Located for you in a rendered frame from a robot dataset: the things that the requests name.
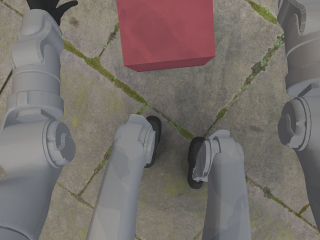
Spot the right robot upper arm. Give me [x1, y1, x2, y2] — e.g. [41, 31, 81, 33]
[277, 96, 320, 233]

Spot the left robot shin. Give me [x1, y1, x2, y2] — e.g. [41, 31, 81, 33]
[112, 114, 153, 145]

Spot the left robot upper arm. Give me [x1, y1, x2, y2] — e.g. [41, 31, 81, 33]
[0, 118, 76, 240]

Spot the left robot hand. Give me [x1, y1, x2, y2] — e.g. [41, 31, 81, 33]
[26, 0, 78, 26]

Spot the robot right foot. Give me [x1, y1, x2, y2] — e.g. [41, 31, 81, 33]
[187, 136, 206, 189]

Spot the carton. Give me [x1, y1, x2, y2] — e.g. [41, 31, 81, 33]
[116, 0, 216, 72]

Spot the right robot forearm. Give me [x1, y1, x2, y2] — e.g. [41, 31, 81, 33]
[277, 0, 320, 98]

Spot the left robot forearm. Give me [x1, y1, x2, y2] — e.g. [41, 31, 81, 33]
[0, 9, 65, 168]

